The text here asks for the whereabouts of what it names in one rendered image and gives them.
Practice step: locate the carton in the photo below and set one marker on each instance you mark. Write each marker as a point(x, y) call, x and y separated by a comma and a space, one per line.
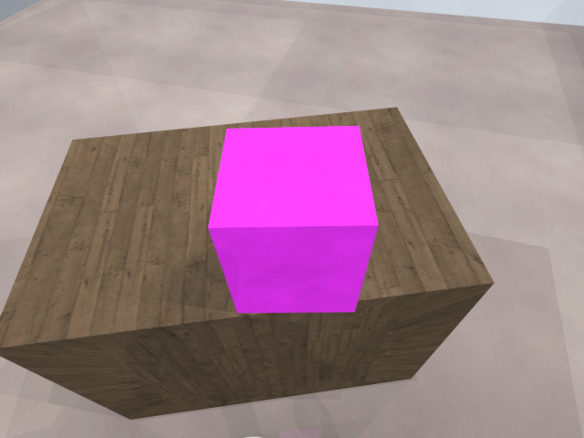
point(293, 220)

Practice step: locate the pedestal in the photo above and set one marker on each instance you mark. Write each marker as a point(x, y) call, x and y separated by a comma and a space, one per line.
point(121, 297)

